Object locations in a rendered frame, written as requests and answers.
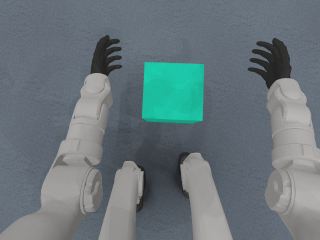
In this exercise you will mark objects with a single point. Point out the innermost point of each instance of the right robot hand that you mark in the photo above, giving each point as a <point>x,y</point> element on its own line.
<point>279,61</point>

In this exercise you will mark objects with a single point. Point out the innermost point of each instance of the robot left upper arm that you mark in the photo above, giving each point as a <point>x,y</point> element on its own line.
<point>69,194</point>

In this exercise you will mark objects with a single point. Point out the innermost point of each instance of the robot right upper arm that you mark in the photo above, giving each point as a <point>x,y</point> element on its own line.
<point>295,196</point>

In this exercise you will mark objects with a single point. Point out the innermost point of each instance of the robot left forearm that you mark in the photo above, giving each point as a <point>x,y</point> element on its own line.
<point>83,143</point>

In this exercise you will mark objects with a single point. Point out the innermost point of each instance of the robot right thigh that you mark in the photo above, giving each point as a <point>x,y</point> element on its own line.
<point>208,218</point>

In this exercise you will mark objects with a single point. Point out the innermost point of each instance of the right robot shin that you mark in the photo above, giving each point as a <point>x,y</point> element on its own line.
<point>197,156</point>

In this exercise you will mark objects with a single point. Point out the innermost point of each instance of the left robot hand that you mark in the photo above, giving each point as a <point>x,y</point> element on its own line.
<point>101,60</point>

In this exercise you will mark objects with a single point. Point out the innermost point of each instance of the carton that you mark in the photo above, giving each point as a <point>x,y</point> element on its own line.
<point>173,92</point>

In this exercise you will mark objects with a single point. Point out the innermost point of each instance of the robot right forearm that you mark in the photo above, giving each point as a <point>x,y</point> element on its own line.
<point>294,145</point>

